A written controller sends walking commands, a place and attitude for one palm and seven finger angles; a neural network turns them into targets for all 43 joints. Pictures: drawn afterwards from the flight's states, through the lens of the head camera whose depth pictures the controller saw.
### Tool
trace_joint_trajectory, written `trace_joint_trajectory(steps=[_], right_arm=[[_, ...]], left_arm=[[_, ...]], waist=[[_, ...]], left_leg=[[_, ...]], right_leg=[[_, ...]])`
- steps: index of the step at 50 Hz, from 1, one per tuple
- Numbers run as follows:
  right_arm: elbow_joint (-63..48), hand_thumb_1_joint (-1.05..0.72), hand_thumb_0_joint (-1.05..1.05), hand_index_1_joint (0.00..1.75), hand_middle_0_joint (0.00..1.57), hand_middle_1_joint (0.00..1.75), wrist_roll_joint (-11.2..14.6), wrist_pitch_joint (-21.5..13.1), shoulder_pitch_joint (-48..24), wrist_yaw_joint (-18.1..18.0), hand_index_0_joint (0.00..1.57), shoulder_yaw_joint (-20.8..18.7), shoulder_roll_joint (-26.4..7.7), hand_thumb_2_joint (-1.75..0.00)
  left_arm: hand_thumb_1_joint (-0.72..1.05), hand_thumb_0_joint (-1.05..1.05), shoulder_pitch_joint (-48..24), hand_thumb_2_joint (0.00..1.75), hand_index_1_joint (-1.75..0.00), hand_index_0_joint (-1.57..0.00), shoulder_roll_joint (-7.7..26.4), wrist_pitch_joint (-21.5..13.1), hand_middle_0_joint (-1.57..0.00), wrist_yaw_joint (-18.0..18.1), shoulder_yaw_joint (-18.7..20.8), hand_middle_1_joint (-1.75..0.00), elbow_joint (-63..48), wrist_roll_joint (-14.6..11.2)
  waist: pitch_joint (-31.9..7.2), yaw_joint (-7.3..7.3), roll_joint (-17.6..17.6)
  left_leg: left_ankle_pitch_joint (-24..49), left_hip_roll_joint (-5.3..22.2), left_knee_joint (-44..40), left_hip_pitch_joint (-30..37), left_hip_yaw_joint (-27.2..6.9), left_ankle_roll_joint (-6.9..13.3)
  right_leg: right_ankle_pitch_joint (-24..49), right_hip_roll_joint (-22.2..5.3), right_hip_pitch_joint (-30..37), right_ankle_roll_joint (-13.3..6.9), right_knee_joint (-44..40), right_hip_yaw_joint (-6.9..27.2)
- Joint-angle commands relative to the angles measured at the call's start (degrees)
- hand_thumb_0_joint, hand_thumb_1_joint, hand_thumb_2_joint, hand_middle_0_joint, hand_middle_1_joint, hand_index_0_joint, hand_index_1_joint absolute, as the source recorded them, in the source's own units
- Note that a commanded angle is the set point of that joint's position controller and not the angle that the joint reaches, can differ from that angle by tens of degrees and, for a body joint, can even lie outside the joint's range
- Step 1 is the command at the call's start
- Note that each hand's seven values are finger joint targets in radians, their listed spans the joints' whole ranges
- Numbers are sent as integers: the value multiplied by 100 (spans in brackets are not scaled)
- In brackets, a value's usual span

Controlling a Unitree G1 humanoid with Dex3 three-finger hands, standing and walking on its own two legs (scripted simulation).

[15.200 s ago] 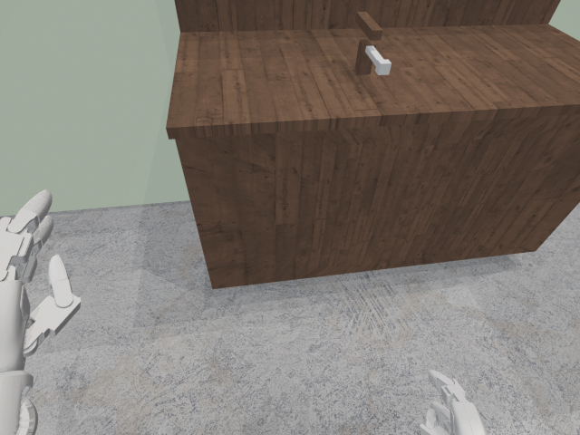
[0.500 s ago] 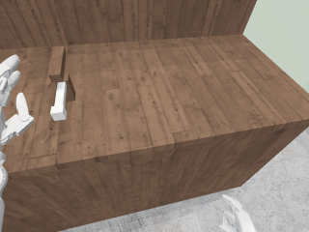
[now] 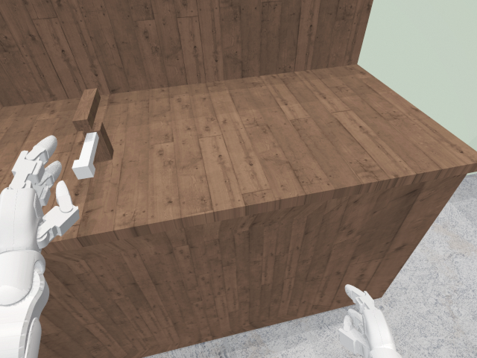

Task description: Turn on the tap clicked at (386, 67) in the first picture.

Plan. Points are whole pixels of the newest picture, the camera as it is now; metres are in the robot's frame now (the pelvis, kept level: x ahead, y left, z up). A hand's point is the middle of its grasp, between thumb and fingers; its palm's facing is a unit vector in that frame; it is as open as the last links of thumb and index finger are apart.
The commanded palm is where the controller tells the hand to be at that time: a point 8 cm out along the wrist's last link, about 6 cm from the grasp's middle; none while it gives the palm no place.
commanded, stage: turn the palm inward beside the body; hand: left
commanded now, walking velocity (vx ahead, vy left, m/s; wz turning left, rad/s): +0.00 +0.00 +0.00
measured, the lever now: (84, 168) +0.38 +0.35 +0.13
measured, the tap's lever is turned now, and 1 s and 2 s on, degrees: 0 0 0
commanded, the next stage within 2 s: reach beside the lever's end, fingers flat in 1.60 s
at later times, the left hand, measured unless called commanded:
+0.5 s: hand (92, 205) +0.26 +0.25 +0.17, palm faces +0.44 -0.87 -0.23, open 7.4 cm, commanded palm +0.20 +0.29 +0.19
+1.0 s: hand (86, 218) +0.23 +0.25 +0.17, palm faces +0.48 -0.87 -0.14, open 7.4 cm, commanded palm +0.18 +0.28 +0.19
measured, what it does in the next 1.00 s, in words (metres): stands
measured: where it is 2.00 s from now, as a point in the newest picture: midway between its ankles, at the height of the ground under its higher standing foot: outside the picture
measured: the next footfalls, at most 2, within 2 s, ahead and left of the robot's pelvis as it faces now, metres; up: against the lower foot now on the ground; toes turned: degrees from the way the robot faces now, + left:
none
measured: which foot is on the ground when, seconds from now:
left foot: down 0.00-1.00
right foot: down 0.00-1.00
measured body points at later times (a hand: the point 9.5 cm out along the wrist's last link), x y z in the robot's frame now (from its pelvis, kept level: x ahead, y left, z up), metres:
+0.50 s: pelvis +0.07 +0.01 +0.01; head +0.05 -0.02 +0.45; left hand +0.23 +0.29 +0.19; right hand +0.26 -0.22 -0.07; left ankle +0.08 +0.14 -0.71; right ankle +0.04 -0.08 -0.71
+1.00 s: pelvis +0.05 +0.01 +0.01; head +0.01 -0.01 +0.46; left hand +0.20 +0.29 +0.18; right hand +0.26 -0.18 -0.05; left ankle +0.08 +0.14 -0.71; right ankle +0.04 -0.08 -0.71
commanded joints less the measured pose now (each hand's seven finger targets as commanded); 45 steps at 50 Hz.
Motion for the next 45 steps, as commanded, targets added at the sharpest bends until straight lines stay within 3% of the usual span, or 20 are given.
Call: trace_joint_trajectory(steps=[1,4,5,6,9,11,14,17,19,20,23,25,26,30,33,35,39,40,42,45], right_arm=[[-1013,-90,0,30,20,30,19,-478,-1019,-111,20,-354,-570,-90],[-975,-90,0,30,20,30,25,-491,-949,-97,20,-402,-587,-90],[-953,-90,0,30,20,30,57,-492,-969,-89,20,-408,-581,-90],[-1009,-90,0,30,20,30,40,-503,-926,-94,20,-413,-585,-90],[-1040,-90,0,30,20,30,15,-610,-821,-126,20,-446,-626,-90],[-1069,-90,0,30,20,30,3,-728,-710,-134,20,-436,-633,-90],[-1064,-90,0,30,20,30,-29,-938,-375,-129,20,-477,-725,-90],[-1045,-90,0,30,20,30,-25,-1050,-159,-89,20,-513,-739,-90],[-1043,-90,0,30,20,30,-4,-1069,-137,-71,20,-524,-740,-90],[-1057,-90,0,30,20,30,13,-1086,-193,-53,20,-512,-719,-90],[-1100,-90,0,30,20,30,1,-1064,-103,-7,20,-534,-717,-90],[-1117,-90,0,30,20,30,35,-1028,-240,5,20,-495,-699,-90],[-1139,-90,0,30,20,30,24,-1008,-176,6,20,-481,-669,-90],[-1166,-90,0,30,20,30,52,-941,-369,-20,20,-426,-661,-90],[-1199,-90,0,30,20,30,39,-897,-384,-33,20,-389,-643,-90],[-1210,-90,0,30,20,30,61,-874,-527,-51,20,-327,-612,-90],[-1220,-90,0,30,20,30,61,-839,-608,-81,20,-282,-592,-90],[-1225,-90,0,30,20,30,95,-846,-714,-87,20,-248,-566,-90],[-1243,-90,0,30,20,30,69,-853,-682,-89,20,-241,-567,-90],[-1219,-90,0,30,20,30,80,-878,-774,-97,20,-218,-568,-90]], left_arm=[[90,0,-840,90,-30,-20,1304,-492,-20,184,903,-30,-1438,-186],[90,0,-277,90,-30,-20,1261,-507,-20,282,1113,-30,-1373,-336],[90,0,-114,90,-30,-20,1337,-489,-20,317,1230,-30,-1328,-330],[90,0,-71,90,-30,-20,1132,-494,-20,308,1065,-30,-1473,-376],[90,0,109,90,-30,-20,1104,-578,-20,281,1049,-30,-1777,-387],[90,0,184,90,-30,-20,980,-708,-20,264,933,-30,-2022,-377],[90,0,634,90,-30,-20,834,-937,-20,170,891,-30,-2282,-413],[90,0,1067,90,-30,-20,679,-998,-20,109,917,-30,-2274,-488],[90,0,1142,90,-30,-20,583,-975,-20,92,863,-30,-2372,-535],[90,0,1195,90,-30,-20,636,-954,-20,139,926,-30,-2488,-491],[90,0,1412,90,-30,-20,406,-862,-20,212,779,-30,-2522,-519],[90,0,1405,90,-30,-20,389,-754,-20,262,744,-30,-2618,-477],[90,0,1338,90,-30,-20,260,-706,-20,288,610,-30,-2641,-482],[90,0,1178,90,-30,-20,262,-503,-20,358,539,-30,-2792,-432],[90,0,1071,90,-30,-20,104,-370,-20,378,309,-30,-2797,-421],[90,0,1023,90,-30,-20,165,-266,-20,432,359,-30,-2850,-406],[90,0,939,90,-30,-20,82,-97,-20,489,238,-30,-2844,-452],[90,0,902,90,-30,-20,130,-60,-20,525,265,-30,-2932,-425],[90,0,987,90,-30,-20,26,-17,-20,559,181,-30,-2903,-453],[90,0,1018,90,-30,-20,94,39,-20,616,281,-30,-2999,-505]], waist=[[-366,64,-358],[-279,90,-461],[-222,115,-307],[-240,66,-364],[-389,16,-205],[-509,-33,-270],[-1027,-45,-203],[-1204,0,-312],[-1204,18,-162],[-1219,67,-24],[-1191,54,-329],[-1102,78,-35],[-1017,36,-196],[-989,55,-51],[-830,21,-180],[-757,57,-31],[-614,59,-58],[-555,70,112],[-577,59,-153],[-592,89,-51]], left_leg=[[-762,-155,-345,24,240,89],[-685,-60,-215,-190,145,52],[-644,-69,-214,-176,168,56],[-614,-58,-225,-188,143,73],[-380,-32,-202,-60,133,125],[-153,-63,-270,86,145,188],[803,-127,-329,425,226,276],[1482,-147,-349,559,256,281],[1718,-143,-359,611,274,270],[1905,-148,-347,682,280,259],[2105,-99,-364,665,242,238],[2077,-94,-410,706,240,221],[2006,-85,-447,682,210,213],[1743,-64,-571,734,171,191],[1414,-40,-675,696,111,178],[1165,-63,-764,690,88,175],[636,-67,-887,607,49,179],[518,-86,-905,623,63,179],[470,-75,-916,588,38,185],[388,-98,-918,608,49,188]], right_leg=[[-2204,-459,-394,248,-1818,1037],[-1994,-657,-255,338,-1857,1302],[-1961,-640,-277,331,-1857,1275],[-1794,-665,-267,341,-1810,1259],[-1106,-683,-229,366,-1716,1233],[-500,-584,-212,354,-1562,1010],[1502,-392,73,324,-995,526],[2431,-299,263,291,-709,201],[2587,-293,294,267,-679,146],[2626,-269,313,231,-636,111],[2669,-255,293,228,-619,25],[2422,-237,231,193,-644,25],[2331,-230,170,188,-673,-7],[1869,-202,157,161,-740,12],[1460,-191,55,152,-825,-11],[1163,-179,43,136,-893,11],[614,-171,-18,135,-1029,21],[497,-167,-33,125,-1072,52],[458,-160,-16,133,-1076,12],[393,-166,22,137,-1146,46]])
